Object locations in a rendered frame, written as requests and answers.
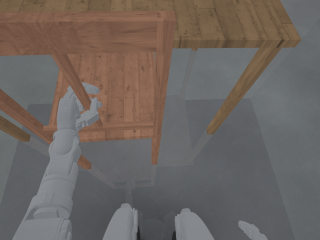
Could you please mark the left robot upper arm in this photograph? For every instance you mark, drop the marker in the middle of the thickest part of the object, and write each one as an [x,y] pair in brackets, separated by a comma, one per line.
[58,228]

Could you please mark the robot left thigh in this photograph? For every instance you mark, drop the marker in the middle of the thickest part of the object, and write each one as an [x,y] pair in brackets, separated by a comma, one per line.
[122,225]

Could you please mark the table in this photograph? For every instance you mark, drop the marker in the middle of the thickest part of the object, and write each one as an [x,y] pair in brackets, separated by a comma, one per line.
[262,24]

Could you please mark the robot left hand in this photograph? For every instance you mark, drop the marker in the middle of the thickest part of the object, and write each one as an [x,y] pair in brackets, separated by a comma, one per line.
[69,109]

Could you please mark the robot right hand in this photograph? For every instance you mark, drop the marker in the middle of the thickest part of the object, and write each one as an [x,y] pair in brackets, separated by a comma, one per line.
[251,231]

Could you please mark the left robot shin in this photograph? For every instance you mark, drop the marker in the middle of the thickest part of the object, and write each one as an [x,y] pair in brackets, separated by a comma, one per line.
[126,205]

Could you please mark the chair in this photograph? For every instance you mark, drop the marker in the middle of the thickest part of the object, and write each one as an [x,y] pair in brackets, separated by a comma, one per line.
[111,50]

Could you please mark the robot left forearm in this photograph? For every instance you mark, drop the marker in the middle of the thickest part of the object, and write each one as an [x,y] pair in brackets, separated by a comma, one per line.
[54,197]

